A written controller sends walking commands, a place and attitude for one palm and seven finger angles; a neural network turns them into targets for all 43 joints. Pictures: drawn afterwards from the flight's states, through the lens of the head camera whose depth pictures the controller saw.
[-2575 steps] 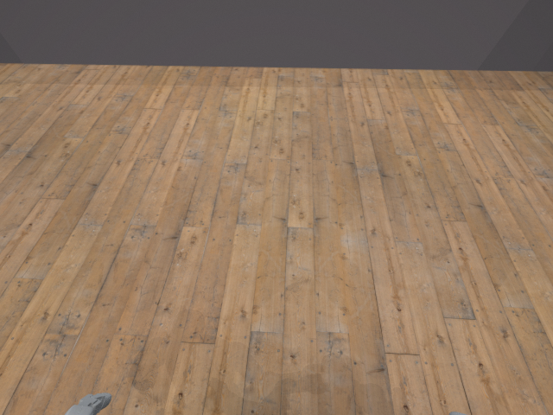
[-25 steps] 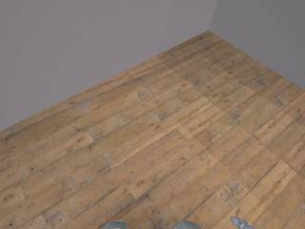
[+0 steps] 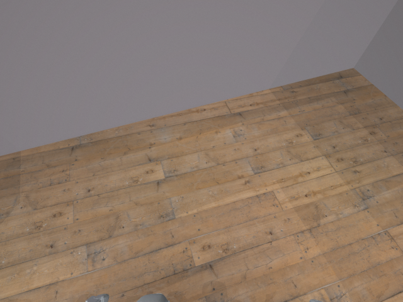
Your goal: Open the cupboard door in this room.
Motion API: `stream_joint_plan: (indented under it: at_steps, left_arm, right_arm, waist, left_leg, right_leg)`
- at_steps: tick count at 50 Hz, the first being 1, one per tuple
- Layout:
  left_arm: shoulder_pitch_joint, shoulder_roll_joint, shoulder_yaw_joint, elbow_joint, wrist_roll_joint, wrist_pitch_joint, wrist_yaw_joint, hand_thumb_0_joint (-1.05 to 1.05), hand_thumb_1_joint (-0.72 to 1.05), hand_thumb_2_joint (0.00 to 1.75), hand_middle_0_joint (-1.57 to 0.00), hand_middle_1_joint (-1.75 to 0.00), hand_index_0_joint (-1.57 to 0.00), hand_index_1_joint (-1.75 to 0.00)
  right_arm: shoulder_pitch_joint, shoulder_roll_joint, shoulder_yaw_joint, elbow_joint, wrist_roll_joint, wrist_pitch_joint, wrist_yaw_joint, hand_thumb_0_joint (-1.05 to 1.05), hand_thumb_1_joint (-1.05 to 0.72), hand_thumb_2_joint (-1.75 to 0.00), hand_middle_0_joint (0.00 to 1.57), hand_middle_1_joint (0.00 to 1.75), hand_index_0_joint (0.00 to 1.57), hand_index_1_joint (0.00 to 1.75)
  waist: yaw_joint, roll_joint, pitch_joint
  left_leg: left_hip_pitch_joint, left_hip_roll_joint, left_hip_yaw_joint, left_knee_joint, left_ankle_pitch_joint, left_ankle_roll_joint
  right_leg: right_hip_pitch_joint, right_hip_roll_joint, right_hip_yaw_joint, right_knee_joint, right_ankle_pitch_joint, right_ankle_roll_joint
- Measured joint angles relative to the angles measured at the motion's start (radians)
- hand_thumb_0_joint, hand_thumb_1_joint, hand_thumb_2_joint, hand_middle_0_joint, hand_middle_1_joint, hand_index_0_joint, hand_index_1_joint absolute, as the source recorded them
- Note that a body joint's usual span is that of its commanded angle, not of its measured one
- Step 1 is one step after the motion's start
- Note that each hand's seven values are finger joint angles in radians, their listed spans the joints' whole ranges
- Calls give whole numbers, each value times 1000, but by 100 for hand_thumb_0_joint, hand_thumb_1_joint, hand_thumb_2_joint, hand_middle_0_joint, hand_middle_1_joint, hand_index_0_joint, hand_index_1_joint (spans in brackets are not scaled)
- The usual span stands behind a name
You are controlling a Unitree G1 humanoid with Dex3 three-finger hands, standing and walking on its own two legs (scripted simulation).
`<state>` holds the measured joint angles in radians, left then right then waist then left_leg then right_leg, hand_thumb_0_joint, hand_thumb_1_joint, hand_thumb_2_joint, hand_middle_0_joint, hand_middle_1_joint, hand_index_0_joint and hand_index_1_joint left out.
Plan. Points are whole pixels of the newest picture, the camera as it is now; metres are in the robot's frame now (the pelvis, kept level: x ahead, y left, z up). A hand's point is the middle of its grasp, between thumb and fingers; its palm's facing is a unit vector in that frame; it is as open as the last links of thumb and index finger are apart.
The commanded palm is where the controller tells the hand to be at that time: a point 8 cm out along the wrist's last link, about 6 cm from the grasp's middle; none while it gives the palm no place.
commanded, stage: turn to face it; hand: left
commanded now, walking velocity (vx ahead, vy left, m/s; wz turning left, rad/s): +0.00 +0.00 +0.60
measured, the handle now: out of the picture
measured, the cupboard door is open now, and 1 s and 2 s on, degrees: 47 47 47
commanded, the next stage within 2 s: take the last steps up to it in 1.88 s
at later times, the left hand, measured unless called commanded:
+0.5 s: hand out of the picture +0.06 +0.20 -0.15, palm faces +0.29 -0.91 -0.29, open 7.4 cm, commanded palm none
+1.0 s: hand out of the picture -0.02 +0.21 -0.15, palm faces +0.58 -0.76 -0.29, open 7.4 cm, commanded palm none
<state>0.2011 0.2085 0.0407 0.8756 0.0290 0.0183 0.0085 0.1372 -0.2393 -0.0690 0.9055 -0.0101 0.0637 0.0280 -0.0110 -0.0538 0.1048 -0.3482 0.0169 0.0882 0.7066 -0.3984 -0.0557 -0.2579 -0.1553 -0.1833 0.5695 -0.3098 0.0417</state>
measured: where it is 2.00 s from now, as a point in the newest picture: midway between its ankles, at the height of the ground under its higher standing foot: outside the picture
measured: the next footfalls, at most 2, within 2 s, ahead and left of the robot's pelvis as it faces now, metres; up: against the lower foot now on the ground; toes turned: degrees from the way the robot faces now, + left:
left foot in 0.04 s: +0.04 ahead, +0.12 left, +0.00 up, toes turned +6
right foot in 0.40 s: +0.09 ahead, -0.15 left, +0.00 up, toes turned +12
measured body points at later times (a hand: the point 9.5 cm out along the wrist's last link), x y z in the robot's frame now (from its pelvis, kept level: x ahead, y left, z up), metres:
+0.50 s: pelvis +0.02 -0.03 +0.00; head +0.07 -0.03 +0.45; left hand +0.05 +0.25 -0.13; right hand +0.16 -0.27 -0.15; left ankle -0.04 +0.09 -0.67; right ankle +0.05 -0.16 -0.73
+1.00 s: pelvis +0.03 -0.03 +0.00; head +0.07 +0.00 +0.45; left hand -0.05 +0.25 -0.13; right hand +0.24 -0.19 -0.14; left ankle -0.02 +0.09 -0.73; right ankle +0.11 -0.15 -0.70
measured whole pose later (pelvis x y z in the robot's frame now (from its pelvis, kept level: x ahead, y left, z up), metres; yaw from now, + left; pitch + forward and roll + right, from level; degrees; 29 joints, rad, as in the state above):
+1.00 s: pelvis +0.03 -0.03 +0.00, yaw +36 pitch +1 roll +0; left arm 0.15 0.26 0.07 0.88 0.01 0.06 0.01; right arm 0.16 -0.22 -0.05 0.91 -0.03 0.04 0.00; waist -0.01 0.00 0.09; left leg -0.32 -0.02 -0.09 0.52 -0.22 0.00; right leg -0.40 -0.05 -0.02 0.82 -0.44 0.08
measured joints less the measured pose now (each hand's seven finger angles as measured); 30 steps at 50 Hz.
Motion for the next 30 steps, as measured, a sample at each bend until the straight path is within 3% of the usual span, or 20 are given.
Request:
stream_joint_plan:
  at_steps: [1,2,5,9,14,19,20,22,25,27,30]
  left_arm:
    - [7,2,1,1,-3,2,-3,1,91,89,-21,-30,-20,-30]
    - [11,5,4,3,-8,8,-6,1,91,89,-21,-30,-20,-30]
    - [-6,34,18,25,-10,44,-1,1,91,89,-21,-30,-20,-30]
    - [-36,57,33,37,-9,56,-1,1,91,89,-20,-29,-20,-30]
    - [-70,61,34,15,-15,47,-3,1,91,89,-20,-29,-19,-30]
    - [-81,52,27,-13,-18,25,-2,1,91,89,-20,-29,-19,-30]
    - [-73,56,25,-22,-14,13,0,1,91,89,-20,-29,-20,-30]
    - [-74,36,19,-18,-8,2,8,1,91,89,-20,-29,-20,-30]
    - [-55,7,6,-15,-7,3,12,1,91,89,-20,-29,-20,-30]
    - [-40,-2,3,-10,-5,5,14,1,91,89,-20,-29,-20,-30]
    - [-22,-6,0,-4,-1,3,11,1,91,89,-20,-29,-20,-30]
  right_arm:
    - [1,-3,3,-6,0,-7,1,0,-91,-90,20,29,20,30]
    - [2,-4,4,-12,-2,-16,1,0,-91,-90,20,29,20,30]
    - [-1,18,13,-14,-10,-33,-10,0,-91,-90,20,29,20,30]
    - [24,37,24,-9,-12,-42,-30,0,-91,-89,20,29,21,30]
    - [49,36,24,10,-14,-35,-35,0,-91,-89,20,30,21,30]
    - [67,22,9,21,-11,-14,-31,0,-90,-89,21,30,21,30]
    - [72,20,5,20,-6,-10,-29,0,-90,-89,21,30,21,30]
    - [58,0,-9,27,-3,1,-26,0,-91,-89,21,30,21,30]
    - [43,-22,-21,32,-7,12,-18,0,-91,-89,20,29,21,30]
    - [33,-22,-21,32,-6,16,-13,0,-91,-90,20,29,20,30]
    - [18,-13,-14,23,-2,14,-6,0,-91,-90,20,29,20,30]
  waist:
    - [1,1,-3]
    - [-1,2,-8]
    - [6,-19,0]
    - [5,-4,-5]
    - [1,32,-7]
    - [-10,64,-23]
    - [-7,53,-33]
    - [-12,78,-21]
    - [-21,89,-13]
    - [-23,72,-9]
    - [-16,35,-2]
  left_leg:
    - [33,0,0,-83,66,7]
    - [37,-3,-12,-113,128,36]
    - [15,-19,-34,-67,81,89]
    - [37,-20,-88,-137,111,78]
    - [57,-25,-153,-196,151,69]
    - [30,-42,-217,-153,135,39]
    - [7,-54,-212,-110,105,37]
    - [-58,-51,-195,85,-42,30]
    - [-136,-35,-134,351,-70,12]
    - [-143,-17,-91,383,-65,-2]
    - [-98,2,-39,246,-62,-12]
  right_leg:
    - [-11,-6,-12,34,-20,8]
    - [-37,-14,-15,92,-46,19]
    - [-147,14,86,366,-209,41]
    - [-225,59,139,514,-151,51]
    - [-199,91,165,374,-129,51]
    - [-65,124,158,56,-32,34]
    - [-38,112,164,-17,4,10]
    - [-37,109,136,9,6,-23]
    - [0,87,90,-14,3,-29]
    - [23,67,69,-41,11,-26]
    - [42,35,39,-56,13,-19]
